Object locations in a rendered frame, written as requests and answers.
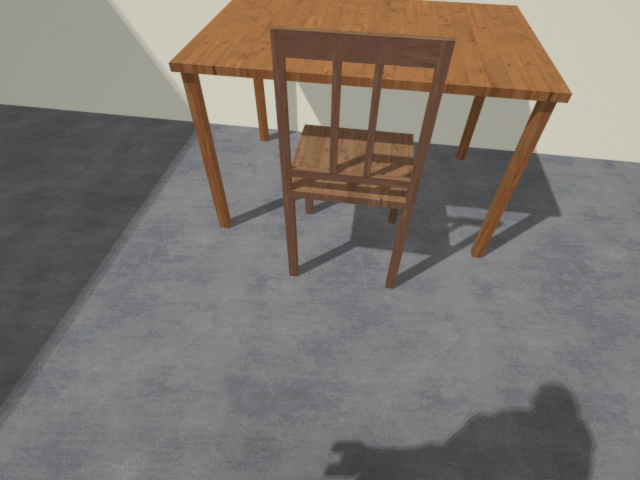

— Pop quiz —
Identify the table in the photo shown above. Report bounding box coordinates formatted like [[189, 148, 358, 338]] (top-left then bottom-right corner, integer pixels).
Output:
[[169, 0, 572, 258]]

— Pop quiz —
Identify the chair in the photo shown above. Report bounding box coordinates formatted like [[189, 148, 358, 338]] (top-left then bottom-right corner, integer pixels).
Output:
[[270, 26, 456, 289]]

